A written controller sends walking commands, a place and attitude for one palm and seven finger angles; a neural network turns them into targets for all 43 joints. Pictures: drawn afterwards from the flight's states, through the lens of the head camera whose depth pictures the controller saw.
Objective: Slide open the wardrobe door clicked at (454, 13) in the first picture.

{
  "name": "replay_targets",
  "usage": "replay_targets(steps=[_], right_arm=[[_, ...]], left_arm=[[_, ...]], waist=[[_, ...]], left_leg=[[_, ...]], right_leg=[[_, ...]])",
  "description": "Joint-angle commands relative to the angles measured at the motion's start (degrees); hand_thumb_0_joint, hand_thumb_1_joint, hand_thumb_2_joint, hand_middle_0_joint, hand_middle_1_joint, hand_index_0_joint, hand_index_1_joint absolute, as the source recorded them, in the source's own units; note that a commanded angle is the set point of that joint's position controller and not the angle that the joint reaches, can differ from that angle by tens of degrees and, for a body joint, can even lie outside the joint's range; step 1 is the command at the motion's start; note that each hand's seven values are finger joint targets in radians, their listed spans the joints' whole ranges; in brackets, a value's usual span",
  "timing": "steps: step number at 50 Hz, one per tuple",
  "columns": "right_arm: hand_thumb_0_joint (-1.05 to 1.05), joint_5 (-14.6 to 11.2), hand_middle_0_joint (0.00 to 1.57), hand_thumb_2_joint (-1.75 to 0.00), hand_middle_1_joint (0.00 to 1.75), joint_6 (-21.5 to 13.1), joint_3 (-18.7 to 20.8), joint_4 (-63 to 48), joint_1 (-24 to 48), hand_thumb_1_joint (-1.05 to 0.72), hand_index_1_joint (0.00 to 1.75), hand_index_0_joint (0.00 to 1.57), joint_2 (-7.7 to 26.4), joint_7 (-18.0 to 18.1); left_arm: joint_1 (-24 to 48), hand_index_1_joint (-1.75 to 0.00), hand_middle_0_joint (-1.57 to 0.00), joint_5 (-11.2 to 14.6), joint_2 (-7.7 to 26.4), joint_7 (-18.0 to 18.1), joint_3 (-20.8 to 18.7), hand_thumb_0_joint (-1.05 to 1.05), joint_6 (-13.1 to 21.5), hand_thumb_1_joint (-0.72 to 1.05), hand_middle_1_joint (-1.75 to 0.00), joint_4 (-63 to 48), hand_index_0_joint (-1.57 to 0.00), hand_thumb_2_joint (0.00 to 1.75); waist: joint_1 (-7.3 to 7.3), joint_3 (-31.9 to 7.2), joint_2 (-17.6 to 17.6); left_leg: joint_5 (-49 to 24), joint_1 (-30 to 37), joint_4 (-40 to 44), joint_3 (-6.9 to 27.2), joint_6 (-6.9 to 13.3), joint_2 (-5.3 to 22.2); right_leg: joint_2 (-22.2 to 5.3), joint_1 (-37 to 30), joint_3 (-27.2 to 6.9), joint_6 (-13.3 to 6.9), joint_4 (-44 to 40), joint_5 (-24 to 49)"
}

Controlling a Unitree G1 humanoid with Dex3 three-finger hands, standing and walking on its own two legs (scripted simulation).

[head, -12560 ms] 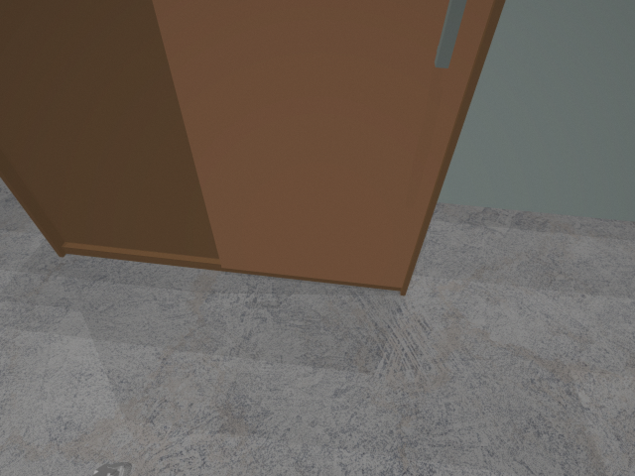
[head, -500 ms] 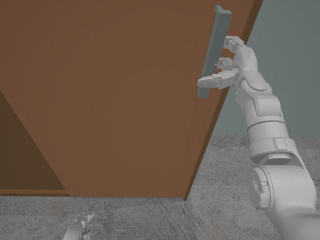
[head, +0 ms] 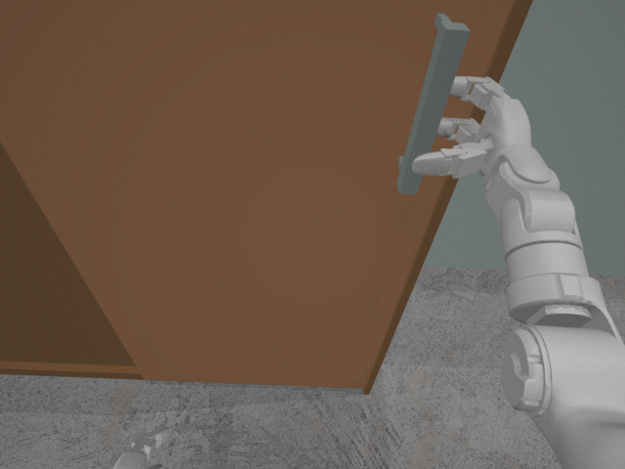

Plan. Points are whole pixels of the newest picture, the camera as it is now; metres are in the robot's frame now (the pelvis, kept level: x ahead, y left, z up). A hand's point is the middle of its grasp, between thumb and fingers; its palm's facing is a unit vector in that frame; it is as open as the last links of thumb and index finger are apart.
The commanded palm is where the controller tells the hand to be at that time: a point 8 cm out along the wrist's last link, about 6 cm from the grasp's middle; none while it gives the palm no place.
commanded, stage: move the hooked fingers beside the handle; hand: right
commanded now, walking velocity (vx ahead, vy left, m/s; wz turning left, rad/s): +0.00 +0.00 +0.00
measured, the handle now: (423, 111) +0.51 -0.09 +0.25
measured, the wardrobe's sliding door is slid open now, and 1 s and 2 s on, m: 0.00 0.00 0.00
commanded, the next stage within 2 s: feel for the door with the fingertips in 1.66 s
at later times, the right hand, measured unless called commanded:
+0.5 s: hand (468, 133) +0.45 -0.13 +0.25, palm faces -0.03 +1.00 +0.00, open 14.0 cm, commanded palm +0.43 -0.19 +0.25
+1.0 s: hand (491, 143) +0.43 -0.16 +0.25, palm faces -0.03 +1.00 -0.02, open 14.0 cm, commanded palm +0.42 -0.20 +0.25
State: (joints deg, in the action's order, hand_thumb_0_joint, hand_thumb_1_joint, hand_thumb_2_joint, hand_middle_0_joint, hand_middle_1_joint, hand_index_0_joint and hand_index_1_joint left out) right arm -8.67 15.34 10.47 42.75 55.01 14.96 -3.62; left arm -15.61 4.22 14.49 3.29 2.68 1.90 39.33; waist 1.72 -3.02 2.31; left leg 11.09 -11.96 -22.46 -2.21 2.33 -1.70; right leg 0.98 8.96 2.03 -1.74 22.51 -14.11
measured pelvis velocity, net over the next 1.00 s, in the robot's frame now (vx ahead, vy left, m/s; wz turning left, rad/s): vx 0.00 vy -0.01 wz -0.01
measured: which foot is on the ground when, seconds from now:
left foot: down 0.00-1.00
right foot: down 0.00-1.00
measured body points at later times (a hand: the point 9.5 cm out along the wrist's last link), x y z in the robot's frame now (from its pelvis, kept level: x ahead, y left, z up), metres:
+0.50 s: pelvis +0.00 +0.00 +0.00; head -0.01 +0.01 +0.45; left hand +0.11 +0.24 -0.11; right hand +0.45 -0.19 +0.25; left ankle +0.01 +0.09 -0.74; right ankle -0.02 -0.10 -0.74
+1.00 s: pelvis +0.00 -0.01 +0.00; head -0.02 +0.00 +0.45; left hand +0.14 +0.23 -0.10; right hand +0.43 -0.21 +0.25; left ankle +0.01 +0.09 -0.74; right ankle -0.02 -0.10 -0.74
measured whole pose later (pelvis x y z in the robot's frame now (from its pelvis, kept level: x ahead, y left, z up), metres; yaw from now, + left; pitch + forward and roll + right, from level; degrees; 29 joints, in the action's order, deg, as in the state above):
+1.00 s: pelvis +0.00 -0.01 +0.00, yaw -1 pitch +0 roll +0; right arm -9.9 16.4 10.9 38.0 51.1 18.4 -8.1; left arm -14.3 4.9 14.7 3.6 2.9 2.1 38.4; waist 0.6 -3.5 2.0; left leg 11.5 -11.7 -22.8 -2.5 1.5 -1.0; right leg 1.6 9.4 1.6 -2.5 23.7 -14.8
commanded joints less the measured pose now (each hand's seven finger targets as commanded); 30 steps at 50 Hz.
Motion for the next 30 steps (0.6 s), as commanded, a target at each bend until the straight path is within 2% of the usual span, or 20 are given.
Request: replay_targets(steps=[1,4,8,10,11,12,13,14,15,16,17,18,20,22,24,25,26,27,28,30], right_arm=[[0.00,-0.6,0.30,-0.30,1.20,-4.8,2.1,-12.0,33.0,0.50,1.20,0.30,12.1,-0.8],[0.00,-0.8,0.30,-0.30,1.20,-6.1,2.5,-12.7,33.7,0.50,1.20,0.30,12.6,-1.5],[0.00,-1.0,0.30,-0.30,1.20,-6.0,2.2,-10.1,33.3,0.50,1.20,0.30,12.8,-2.5],[0.00,-1.0,0.30,-0.30,1.20,-5.8,2.0,-8.0,33.3,0.50,1.20,0.30,13.0,-2.9],[0.00,-1.0,0.30,-0.30,1.20,-5.9,1.6,-8.9,34.5,0.50,1.20,0.30,12.7,-3.0],[0.00,-1.0,0.30,-0.30,1.20,-6.6,2.3,-9.9,34.1,0.50,1.20,0.30,13.6,-2.9],[0.00,-1.2,0.30,-0.30,1.20,-6.7,1.2,-10.6,34.2,0.50,1.20,0.30,12.2,-3.2],[0.00,-1.3,0.30,-0.30,1.20,-7.0,2.0,-11.2,34.6,0.50,1.20,0.30,13.0,-3.2],[0.00,-1.6,0.30,-0.30,1.20,-6.9,1.0,-10.4,33.7,0.50,1.20,0.30,11.4,-3.4],[0.00,-1.7,0.30,-0.30,1.20,-6.9,1.5,-10.9,33.8,0.50,1.20,0.30,11.8,-3.5],[0.00,-1.7,0.30,-0.30,1.20,-6.7,2.7,-8.8,31.2,0.50,1.20,0.30,13.1,-3.4],[0.00,-1.7,0.30,-0.30,1.20,-6.5,3.2,-9.0,32.2,0.50,1.20,0.30,14.0,-3.5],[0.00,-1.3,0.30,-0.30,1.20,-6.3,4.3,-9.4,31.7,0.50,1.20,0.30,15.3,-3.2],[0.00,-0.7,0.30,-0.30,1.20,-6.5,3.8,-9.4,31.0,0.50,1.20,0.30,15.2,-3.0],[0.00,-0.7,0.30,-0.30,1.20,-6.5,4.6,-8.6,32.2,0.50,1.20,0.30,16.6,-3.1],[0.00,-0.7,0.30,-0.30,1.20,-6.5,3.9,-8.3,32.5,0.50,1.20,0.30,16.0,-3.5],[0.00,-0.8,0.30,-0.30,1.20,-6.8,3.7,-10.2,33.6,0.50,1.20,0.30,15.7,-3.7],[0.00,-0.6,0.30,-0.30,1.20,-7.3,4.7,-10.6,33.1,0.50,1.20,0.30,17.6,-3.7],[0.00,-0.9,0.30,-0.30,1.20,-7.6,4.3,-11.3,34.1,0.50,1.20,0.30,16.9,-4.0],[0.00,-1.3,0.30,-0.30,1.20,-7.7,4.5,-12.0,31.9,0.50,1.20,0.30,16.5,-4.6]], left_arm=[[4.2,-0.30,-0.20,-0.1,6.5,0.9,-2.0,0.00,2.8,0.90,-0.30,-7.8,-0.20,0.90],[4.0,-0.30,-0.20,-0.1,6.5,0.9,-2.1,0.00,3.3,0.90,-0.30,-8.1,-0.20,0.90],[3.7,-0.30,-0.20,0.1,6.7,1.0,-2.0,0.00,3.4,0.90,-0.30,-7.8,-0.20,0.90],[3.6,-0.30,-0.20,0.2,6.8,1.0,-1.9,0.00,3.3,0.90,-0.30,-7.4,-0.20,0.90],[3.4,-0.30,-0.20,0.2,6.8,1.0,-2.0,0.00,3.5,0.90,-0.30,-7.5,-0.20,0.90],[3.3,-0.30,-0.20,0.1,7.0,0.9,-2.2,0.00,3.6,0.90,-0.30,-7.8,-0.20,0.90],[3.8,-0.30,-0.20,0.3,6.7,0.9,-2.1,0.00,3.7,0.90,-0.30,-8.0,-0.20,0.90],[3.4,-0.30,-0.20,0.2,6.7,0.9,-2.2,0.00,3.8,0.90,-0.30,-7.8,-0.20,0.90],[3.5,-0.30,-0.20,0.3,6.7,0.9,-2.0,0.00,3.9,0.90,-0.30,-7.7,-0.20,0.90],[3.4,-0.30,-0.20,0.2,6.8,0.9,-2.1,0.00,4.1,0.90,-0.30,-7.8,-0.20,0.90],[3.2,-0.30,-0.20,0.1,7.1,0.9,-2.4,0.00,3.9,0.90,-0.30,-7.7,-0.20,0.90],[3.3,-0.30,-0.20,0.2,7.2,1.0,-2.2,0.00,3.8,0.90,-0.30,-7.5,-0.20,0.90],[3.3,-0.30,-0.20,0.2,7.1,0.9,-2.2,0.00,3.8,0.90,-0.30,-7.8,-0.20,0.90],[3.1,-0.30,-0.20,0.1,7.2,0.8,-2.3,0.00,3.5,0.90,-0.30,-7.9,-0.20,0.90],[2.6,-0.30,-0.20,0.1,7.4,0.9,-2.2,0.00,3.5,0.90,-0.30,-7.6,-0.20,0.90],[2.5,-0.30,-0.20,0.2,7.4,1.0,-2.2,0.00,3.5,0.90,-0.30,-7.6,-0.20,0.90],[2.6,-0.30,-0.20,0.2,7.4,1.1,-2.4,0.00,3.7,0.90,-0.30,-7.9,-0.20,0.90],[2.5,-0.30,-0.20,0.2,7.6,1.1,-2.6,0.00,3.7,0.90,-0.30,-8.2,-0.20,0.90],[2.6,-0.30,-0.20,0.2,7.4,1.1,-2.4,0.00,3.8,0.90,-0.30,-8.1,-0.20,0.90],[2.5,-0.30,-0.20,0.2,7.3,1.0,-2.4,0.00,4.1,0.90,-0.30,-8.2,-0.20,0.90]], waist=[[0.39,-15.5,-4.9],[0.21,-17.5,-3.8],[0.51,-16.6,-3.7],[0.77,-14.5,-4.1],[0.94,-15.4,-2.9],[0.38,-17.0,-3.4],[0.51,-17.1,-1.5],[0.55,-17.7,-2.4],[0.66,-16.9,-3.8],[0.56,-17.0,-3.6],[0.03,-16.8,-5.2],[0.25,-16.4,-4.7],[-0.35,-16.4,-4.8],[-0.45,-16.2,-2.6],[0.05,-15.7,-4.7],[0.45,-15.4,-4.8],[0.41,-17.2,-3.8],[-0.10,-18.2,-2.9],[0.33,-18.6,-2.5],[-0.16,-18.8,-2.6]], left_leg=[[-15.7,7.3,1.8,2.6,-0.5,2.1],[-16.4,7.4,1.3,2.5,-0.2,2.0],[-16.0,6.9,1.5,2.4,-0.3,2.2],[-14.0,5.5,1.9,2.4,-0.3,2.2],[-13.9,5.2,1.8,2.4,-0.2,2.2],[-14.7,6.3,1.5,2.2,-0.1,2.1],[-15.2,5.9,1.2,2.2,0.0,2.1],[-15.5,6.0,1.2,2.2,0.0,2.0],[-15.4,5.6,1.2,2.0,0.0,1.9],[-15.7,5.5,1.2,2.1,-0.1,1.9],[-15.2,5.9,1.2,1.9,-0.1,1.8],[-15.1,5.9,1.3,2.1,-0.2,2.0],[-15.2,6.7,1.2,2.3,-0.2,2.0],[-15.0,6.4,1.3,2.1,0.0,2.1],[-14.8,6.3,1.5,2.2,-0.2,2.0],[-15.1,6.2,1.5,2.3,-0.2,2.0],[-15.5,6.3,1.3,2.3,-0.2,2.0],[-15.7,6.9,1.1,2.2,0.0,2.0],[-16.5,7.0,1.1,2.4,0.0,2.0],[-18.1,7.1,0.6,2.1,0.2,1.8]], right_leg=[[-0.8,-2.1,-1.7,-1.5,-1.3,12.9],[-0.9,-3.5,-2.0,-1.4,-0.8,14.0],[-0.8,-2.7,-2.1,-1.3,-1.0,13.3],[-0.9,-1.8,-2.2,-1.3,-1.1,11.5],[-0.9,-2.4,-2.4,-1.3,-1.0,11.6],[-0.9,-3.0,-2.6,-1.2,-0.9,13.0],[-0.9,-3.6,-2.5,-1.2,-0.8,13.6],[-1.0,-3.9,-2.7,-1.1,-0.6,14.0],[-1.1,-3.9,-2.7,-1.2,-0.8,13.9],[-1.1,-3.9,-2.7,-1.1,-0.7,14.1],[-1.1,-3.4,-2.7,-1.2,-0.8,14.0],[-1.1,-2.7,-2.6,-1.2,-1.0,13.5],[-1.0,-1.9,-2.5,-1.3,-1.0,13.4],[-1.1,-2.3,-2.3,-1.2,-1.0,13.9],[-1.2,-1.5,-2.5,-1.3,-1.1,13.2],[-1.3,-1.6,-2.4,-1.3,-1.1,13.3],[-1.2,-2.6,-2.3,-1.3,-0.9,13.6],[-1.3,-3.2,-2.5,-1.2,-0.7,14.6],[-1.3,-3.7,-2.4,-1.2,-0.6,15.1],[-1.4,-4.3,-2.5,-1.0,-0.4,17.0]])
